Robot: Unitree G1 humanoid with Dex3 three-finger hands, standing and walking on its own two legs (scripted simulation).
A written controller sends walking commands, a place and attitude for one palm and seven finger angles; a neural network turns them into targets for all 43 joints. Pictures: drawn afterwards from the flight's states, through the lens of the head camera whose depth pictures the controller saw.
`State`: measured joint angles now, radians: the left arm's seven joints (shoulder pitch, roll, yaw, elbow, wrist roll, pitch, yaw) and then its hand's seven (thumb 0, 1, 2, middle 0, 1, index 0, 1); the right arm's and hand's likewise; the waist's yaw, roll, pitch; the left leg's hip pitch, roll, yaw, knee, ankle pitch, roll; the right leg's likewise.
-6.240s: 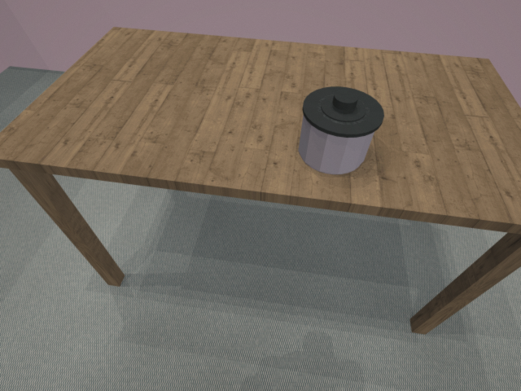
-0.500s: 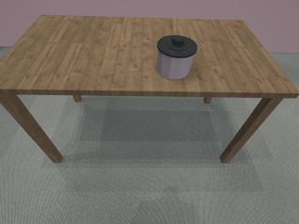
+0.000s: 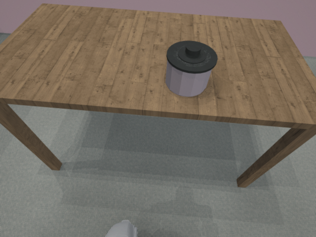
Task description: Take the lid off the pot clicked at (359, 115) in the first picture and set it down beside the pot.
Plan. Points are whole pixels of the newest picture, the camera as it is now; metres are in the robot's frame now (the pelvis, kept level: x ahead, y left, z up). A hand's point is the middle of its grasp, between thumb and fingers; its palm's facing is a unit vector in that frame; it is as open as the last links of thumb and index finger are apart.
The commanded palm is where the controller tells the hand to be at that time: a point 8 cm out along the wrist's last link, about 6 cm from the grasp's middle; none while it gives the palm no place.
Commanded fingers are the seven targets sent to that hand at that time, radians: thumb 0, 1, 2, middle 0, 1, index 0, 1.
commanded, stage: shuffle to correct the standing spot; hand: left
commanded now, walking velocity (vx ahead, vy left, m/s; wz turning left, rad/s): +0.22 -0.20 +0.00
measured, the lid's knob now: (193, 49) +0.64 -0.06 +0.12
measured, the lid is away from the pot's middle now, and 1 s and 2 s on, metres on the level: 0.00 0.00 0.00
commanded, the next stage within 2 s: come to a stop and stand still in 1.52 s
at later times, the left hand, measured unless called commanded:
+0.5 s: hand (126, 193) +0.26 +0.12 -0.17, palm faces +0.02 -0.96 -0.26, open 7.3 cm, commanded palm none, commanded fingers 0.00 0.90 0.90 -0.20 -0.30 -0.20 -0.30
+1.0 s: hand (153, 178) +0.31 +0.04 -0.18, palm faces +0.03 -0.99 -0.16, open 7.3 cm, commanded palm none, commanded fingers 0.00 0.90 0.90 -0.20 -0.30 -0.20 -0.30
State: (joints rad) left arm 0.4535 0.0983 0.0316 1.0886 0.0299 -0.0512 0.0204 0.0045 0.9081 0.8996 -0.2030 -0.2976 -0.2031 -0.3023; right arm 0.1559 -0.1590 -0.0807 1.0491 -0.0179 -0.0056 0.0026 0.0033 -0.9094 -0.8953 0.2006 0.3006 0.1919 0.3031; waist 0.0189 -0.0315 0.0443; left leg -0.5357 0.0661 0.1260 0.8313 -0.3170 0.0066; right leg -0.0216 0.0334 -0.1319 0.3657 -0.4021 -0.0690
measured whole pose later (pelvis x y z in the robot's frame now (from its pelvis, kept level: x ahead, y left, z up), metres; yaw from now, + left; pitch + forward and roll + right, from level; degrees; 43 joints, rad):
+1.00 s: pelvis +0.26 -0.15 +0.01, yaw -1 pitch +1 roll -3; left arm 0.21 0.21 0.06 0.98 0.02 0.05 0.02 0.01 0.91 0.90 -0.20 -0.30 -0.20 -0.30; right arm 0.22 -0.14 -0.05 1.01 -0.02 0.00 -0.03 0.00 -0.93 -0.89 0.21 0.30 0.20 0.30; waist 0.00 -0.04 0.05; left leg -0.27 0.05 0.12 0.49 -0.25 0.06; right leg -0.45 -0.02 0.03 0.97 -0.40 0.04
